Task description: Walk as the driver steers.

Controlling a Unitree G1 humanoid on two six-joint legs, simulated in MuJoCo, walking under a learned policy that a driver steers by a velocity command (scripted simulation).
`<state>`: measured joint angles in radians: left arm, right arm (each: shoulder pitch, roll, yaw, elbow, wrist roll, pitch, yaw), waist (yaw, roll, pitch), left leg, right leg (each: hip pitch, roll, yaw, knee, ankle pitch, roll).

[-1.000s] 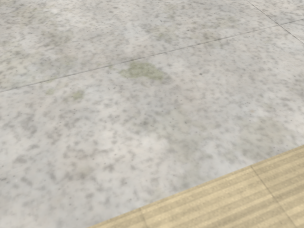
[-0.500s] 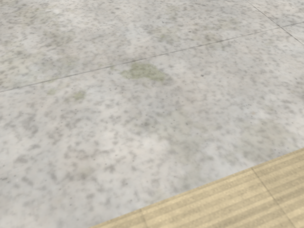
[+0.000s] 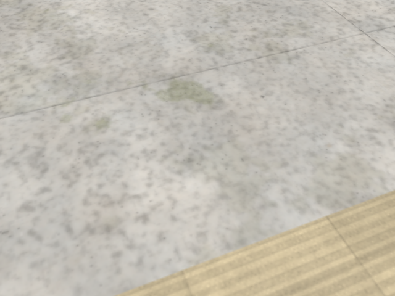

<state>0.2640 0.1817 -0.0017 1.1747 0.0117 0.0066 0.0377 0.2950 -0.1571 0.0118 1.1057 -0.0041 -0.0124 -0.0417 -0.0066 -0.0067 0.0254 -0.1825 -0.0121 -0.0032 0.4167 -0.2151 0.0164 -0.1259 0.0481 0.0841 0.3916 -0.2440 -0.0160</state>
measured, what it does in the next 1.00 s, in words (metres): walks ahead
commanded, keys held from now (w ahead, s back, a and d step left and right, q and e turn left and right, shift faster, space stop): no key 0.40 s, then w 0.60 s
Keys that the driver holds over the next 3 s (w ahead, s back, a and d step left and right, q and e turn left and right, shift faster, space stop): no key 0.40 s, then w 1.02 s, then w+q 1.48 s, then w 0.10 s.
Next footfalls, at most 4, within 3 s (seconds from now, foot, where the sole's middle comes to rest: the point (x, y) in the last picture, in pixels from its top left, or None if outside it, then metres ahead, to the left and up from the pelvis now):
1.04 left None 0.38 0.07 -0.78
1.58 right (231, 248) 0.70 -0.11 -0.78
2.14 left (170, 195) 0.93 0.13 -0.78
2.70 right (162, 129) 1.30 0.18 -0.78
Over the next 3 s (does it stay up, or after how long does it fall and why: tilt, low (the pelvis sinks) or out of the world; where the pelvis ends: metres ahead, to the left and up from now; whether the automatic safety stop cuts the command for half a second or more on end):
stays up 1.23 0.24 0.00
